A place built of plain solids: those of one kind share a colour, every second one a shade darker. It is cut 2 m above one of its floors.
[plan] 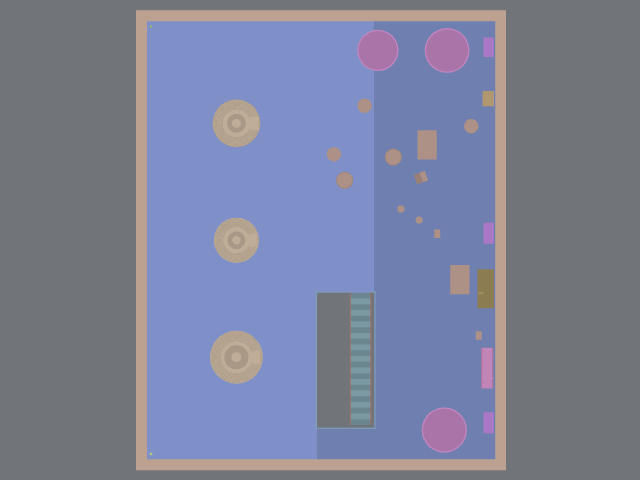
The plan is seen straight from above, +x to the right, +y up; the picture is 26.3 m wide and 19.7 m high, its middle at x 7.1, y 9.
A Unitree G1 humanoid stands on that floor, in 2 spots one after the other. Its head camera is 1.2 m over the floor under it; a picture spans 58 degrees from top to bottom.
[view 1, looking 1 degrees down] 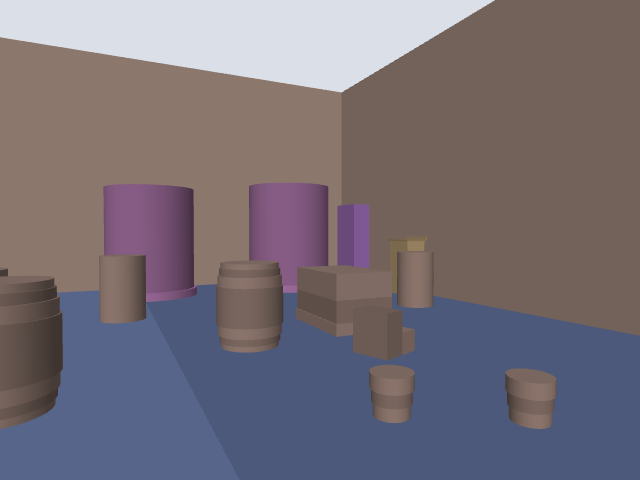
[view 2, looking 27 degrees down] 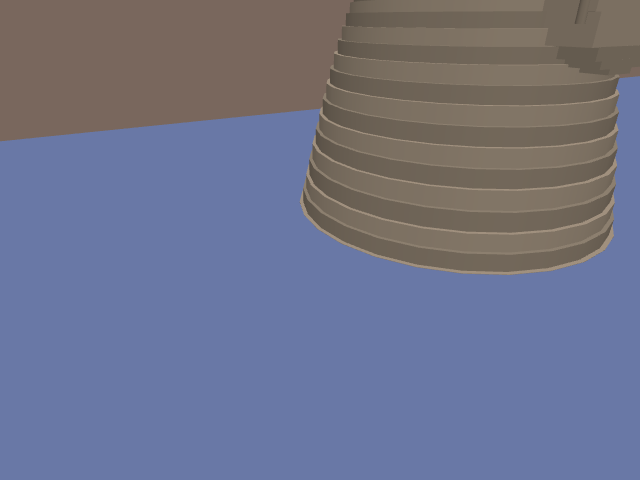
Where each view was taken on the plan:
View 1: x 8.76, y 7.94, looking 64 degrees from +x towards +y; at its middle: charger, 8.97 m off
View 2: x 5.87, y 1.90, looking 151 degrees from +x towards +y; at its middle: upper_floor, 2.64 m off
